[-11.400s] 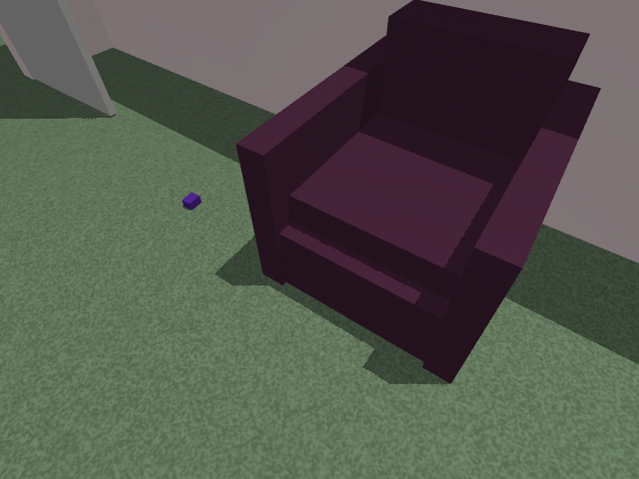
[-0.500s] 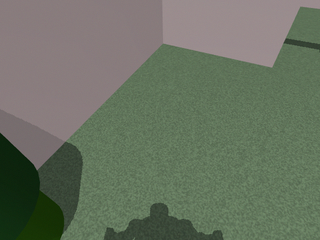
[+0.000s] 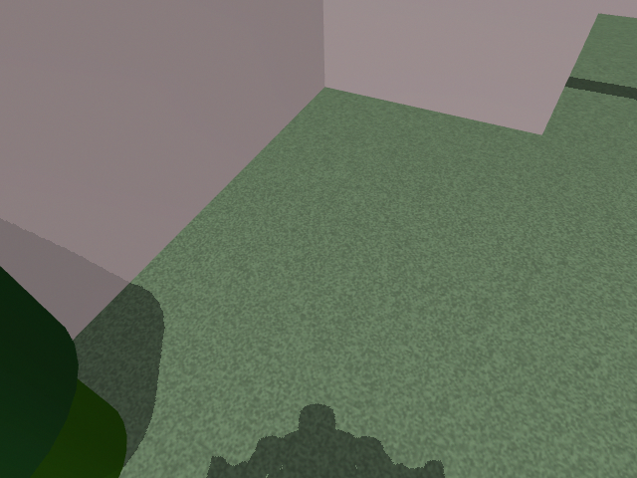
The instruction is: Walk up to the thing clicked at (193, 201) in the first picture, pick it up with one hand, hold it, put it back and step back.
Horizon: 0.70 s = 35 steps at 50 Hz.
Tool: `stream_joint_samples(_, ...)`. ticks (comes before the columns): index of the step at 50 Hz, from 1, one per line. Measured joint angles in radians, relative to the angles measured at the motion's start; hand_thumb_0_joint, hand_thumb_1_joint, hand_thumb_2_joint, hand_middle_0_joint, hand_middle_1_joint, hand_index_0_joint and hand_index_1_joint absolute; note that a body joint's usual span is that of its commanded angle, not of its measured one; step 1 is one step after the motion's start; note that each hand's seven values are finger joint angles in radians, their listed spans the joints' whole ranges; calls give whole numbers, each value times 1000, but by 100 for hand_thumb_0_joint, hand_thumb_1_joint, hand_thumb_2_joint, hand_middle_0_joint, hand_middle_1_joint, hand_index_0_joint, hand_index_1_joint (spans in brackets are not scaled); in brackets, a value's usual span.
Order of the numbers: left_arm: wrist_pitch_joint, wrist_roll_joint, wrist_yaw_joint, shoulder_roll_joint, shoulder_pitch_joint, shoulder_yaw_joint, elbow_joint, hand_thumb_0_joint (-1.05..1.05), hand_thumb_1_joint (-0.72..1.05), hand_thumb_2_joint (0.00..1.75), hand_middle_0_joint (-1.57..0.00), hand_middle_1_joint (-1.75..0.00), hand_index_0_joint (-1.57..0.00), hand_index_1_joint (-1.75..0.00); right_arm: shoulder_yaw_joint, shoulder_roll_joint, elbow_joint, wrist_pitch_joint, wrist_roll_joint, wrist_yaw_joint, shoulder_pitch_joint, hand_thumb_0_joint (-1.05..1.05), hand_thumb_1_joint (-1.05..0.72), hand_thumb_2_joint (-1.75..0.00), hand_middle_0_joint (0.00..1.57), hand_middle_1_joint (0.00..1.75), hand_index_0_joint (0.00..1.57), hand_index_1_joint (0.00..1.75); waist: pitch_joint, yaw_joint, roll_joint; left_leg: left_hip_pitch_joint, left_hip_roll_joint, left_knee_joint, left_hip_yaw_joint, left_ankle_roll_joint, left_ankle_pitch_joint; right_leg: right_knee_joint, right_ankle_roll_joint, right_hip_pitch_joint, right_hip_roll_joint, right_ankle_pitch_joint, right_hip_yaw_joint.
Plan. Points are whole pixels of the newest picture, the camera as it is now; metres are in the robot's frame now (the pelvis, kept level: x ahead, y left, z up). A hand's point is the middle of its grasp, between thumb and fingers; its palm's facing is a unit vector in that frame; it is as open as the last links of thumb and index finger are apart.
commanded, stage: stand
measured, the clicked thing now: out of the picture -0.08 -0.95 -0.76
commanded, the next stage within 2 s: walk up in 0.84 s
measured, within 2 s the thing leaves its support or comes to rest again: neither
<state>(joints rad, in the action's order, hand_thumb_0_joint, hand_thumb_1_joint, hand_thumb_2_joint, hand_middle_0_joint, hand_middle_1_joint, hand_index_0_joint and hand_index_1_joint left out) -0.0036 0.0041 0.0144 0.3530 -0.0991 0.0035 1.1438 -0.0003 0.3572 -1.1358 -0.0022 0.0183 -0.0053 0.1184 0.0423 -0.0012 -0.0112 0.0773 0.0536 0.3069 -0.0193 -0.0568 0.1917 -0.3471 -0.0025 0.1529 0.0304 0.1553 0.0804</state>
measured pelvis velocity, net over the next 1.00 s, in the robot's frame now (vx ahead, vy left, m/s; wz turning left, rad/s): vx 0.03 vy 0.02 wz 0.03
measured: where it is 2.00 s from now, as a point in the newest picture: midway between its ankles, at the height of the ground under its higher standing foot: (324, 411)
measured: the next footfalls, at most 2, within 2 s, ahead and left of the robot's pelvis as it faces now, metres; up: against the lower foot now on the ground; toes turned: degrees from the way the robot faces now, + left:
left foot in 1.10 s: +0.14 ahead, +0.18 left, +0.00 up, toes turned +5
right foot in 1.54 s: +0.39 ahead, -0.10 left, +0.00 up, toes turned -7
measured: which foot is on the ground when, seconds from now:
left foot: down 0.00-0.90, up 0.92-1.00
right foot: down 0.00-1.00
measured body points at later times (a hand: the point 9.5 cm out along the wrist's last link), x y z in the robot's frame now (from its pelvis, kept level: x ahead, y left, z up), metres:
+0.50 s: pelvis +0.01 +0.00 +0.00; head +0.01 +0.00 +0.45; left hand +0.09 +0.31 -0.13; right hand +0.07 -0.30 -0.14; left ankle -0.01 +0.16 -0.75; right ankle +0.02 -0.11 -0.75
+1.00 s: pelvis +0.03 +0.02 +0.00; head +0.03 +0.02 +0.45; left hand +0.08 +0.34 -0.13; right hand +0.10 -0.30 -0.12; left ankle +0.01 +0.15 -0.72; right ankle +0.02 -0.11 -0.75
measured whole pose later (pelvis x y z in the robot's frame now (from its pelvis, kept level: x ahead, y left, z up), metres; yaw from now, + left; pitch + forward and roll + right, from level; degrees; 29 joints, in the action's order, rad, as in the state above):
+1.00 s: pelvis +0.03 +0.02 +0.00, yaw +2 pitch -2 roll -1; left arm -0.04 0.04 0.06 0.38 -0.18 0.08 1.03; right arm -0.07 0.40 -1.06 0.00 0.05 -0.05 0.19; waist 0.03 -0.03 -0.01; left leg 0.29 0.05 0.73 0.02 0.02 0.46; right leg -0.40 -0.04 0.14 0.04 0.24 0.09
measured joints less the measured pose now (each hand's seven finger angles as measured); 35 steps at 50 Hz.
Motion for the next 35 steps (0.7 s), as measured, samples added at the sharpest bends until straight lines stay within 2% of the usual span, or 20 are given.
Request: stream_joint_samples(35,-2,1,-4,2,2,0,-9,0,90,90,-20,-30,-21,-30,3,-3,13,-2,0,2,3,0,-90,-90,20,30,21,30,1,3,7,-9,-2,1,7,6,15,6,7,-10,1,9,-6)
